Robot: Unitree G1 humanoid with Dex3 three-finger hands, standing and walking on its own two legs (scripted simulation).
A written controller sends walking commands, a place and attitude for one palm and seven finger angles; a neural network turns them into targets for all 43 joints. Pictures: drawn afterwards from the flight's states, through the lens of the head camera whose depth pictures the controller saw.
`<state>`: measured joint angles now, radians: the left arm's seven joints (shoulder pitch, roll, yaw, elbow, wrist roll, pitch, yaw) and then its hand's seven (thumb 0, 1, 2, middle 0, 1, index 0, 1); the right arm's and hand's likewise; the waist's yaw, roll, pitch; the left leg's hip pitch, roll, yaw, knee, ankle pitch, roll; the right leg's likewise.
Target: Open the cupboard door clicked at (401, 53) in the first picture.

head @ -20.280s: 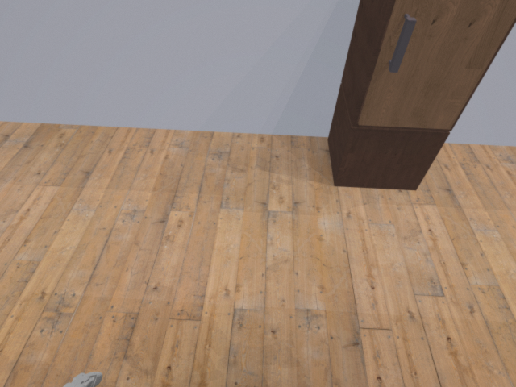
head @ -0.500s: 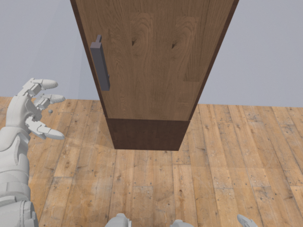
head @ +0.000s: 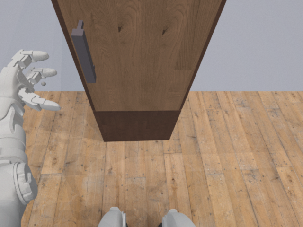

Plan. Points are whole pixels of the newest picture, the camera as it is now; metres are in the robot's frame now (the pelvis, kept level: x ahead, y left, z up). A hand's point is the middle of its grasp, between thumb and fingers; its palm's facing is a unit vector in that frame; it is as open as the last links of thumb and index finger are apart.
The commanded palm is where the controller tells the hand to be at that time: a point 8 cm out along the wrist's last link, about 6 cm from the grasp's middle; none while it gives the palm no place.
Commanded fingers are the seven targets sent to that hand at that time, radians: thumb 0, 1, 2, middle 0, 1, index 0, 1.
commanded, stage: move the hooked fingers beside the handle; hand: left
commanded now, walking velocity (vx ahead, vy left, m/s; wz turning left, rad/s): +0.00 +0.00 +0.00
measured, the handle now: (86, 53) +0.58 +0.18 +0.08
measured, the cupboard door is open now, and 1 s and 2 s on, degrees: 0 0 0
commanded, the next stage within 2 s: slide the fingers in behind the handle in 1.26 s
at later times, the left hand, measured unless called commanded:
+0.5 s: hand (57, 59) +0.53 +0.24 +0.10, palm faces +0.02 -1.00 -0.01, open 14.0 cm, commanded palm +0.51 +0.29 +0.08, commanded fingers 0.00 -0.50 0.30 -0.30 -1.20 -0.30 -1.20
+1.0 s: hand (54, 64) +0.53 +0.25 +0.08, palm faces +0.01 -1.00 +0.00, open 14.0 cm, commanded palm +0.52 +0.29 +0.08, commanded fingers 0.00 -0.50 0.30 -0.30 -1.20 -0.30 -1.20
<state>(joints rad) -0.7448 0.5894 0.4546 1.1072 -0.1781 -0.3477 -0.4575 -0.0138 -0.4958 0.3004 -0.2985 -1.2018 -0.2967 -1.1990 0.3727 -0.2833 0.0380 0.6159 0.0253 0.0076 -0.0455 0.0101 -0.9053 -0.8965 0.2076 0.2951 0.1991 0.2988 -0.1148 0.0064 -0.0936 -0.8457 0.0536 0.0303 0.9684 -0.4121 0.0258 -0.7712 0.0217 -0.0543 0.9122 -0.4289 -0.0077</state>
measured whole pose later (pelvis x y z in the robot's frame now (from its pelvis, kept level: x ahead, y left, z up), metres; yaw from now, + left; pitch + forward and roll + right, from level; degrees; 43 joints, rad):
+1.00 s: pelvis +0.01 +0.01 -0.01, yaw -1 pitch +22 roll -5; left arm -0.99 0.70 0.45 1.26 -0.10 -0.33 -0.40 -0.01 -0.50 0.30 -0.30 -1.20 -0.30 -1.20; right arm 0.39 -0.29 0.05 0.61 0.00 0.08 -0.03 0.01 -0.91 -0.90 0.21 0.30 0.20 0.30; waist -0.19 0.01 -0.09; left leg -0.98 0.07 0.01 1.03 -0.44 0.03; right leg -0.88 0.04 -0.07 0.93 -0.44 0.00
